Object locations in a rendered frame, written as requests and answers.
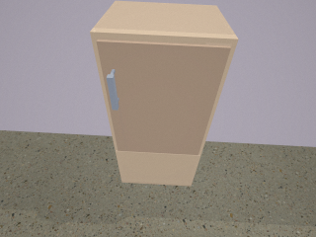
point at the handle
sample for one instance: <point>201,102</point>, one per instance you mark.
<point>111,81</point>

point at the cupboard door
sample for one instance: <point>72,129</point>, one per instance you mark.
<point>166,92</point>

